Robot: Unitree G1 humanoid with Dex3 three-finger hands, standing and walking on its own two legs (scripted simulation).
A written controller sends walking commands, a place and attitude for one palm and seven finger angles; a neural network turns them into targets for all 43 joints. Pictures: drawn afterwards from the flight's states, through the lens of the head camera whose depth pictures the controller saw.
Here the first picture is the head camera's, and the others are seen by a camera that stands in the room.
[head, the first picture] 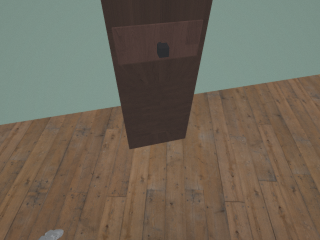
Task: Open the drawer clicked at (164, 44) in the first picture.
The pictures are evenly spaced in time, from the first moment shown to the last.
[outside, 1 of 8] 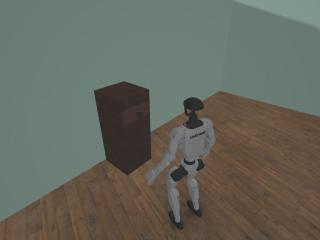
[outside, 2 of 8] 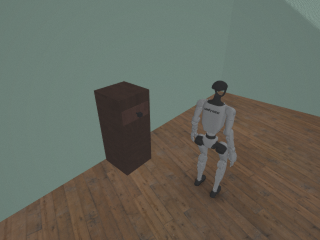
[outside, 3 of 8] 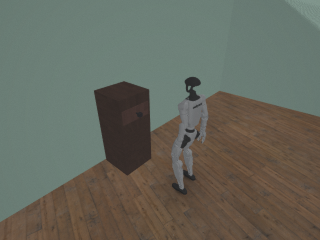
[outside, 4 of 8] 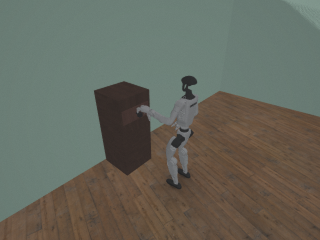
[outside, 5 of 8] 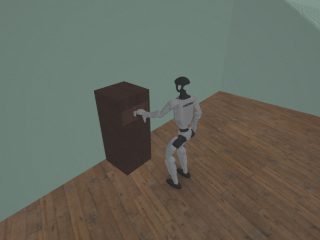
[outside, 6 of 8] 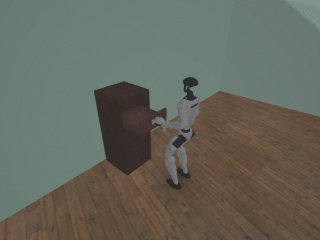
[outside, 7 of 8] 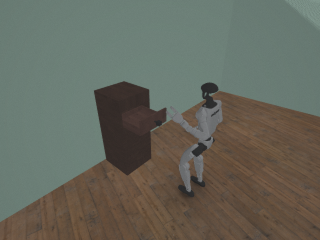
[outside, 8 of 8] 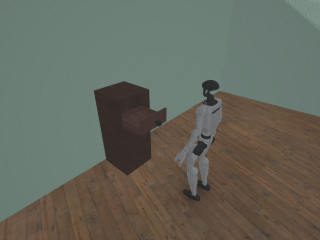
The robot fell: no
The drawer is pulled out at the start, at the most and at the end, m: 0.00 0.30 0.28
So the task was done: yes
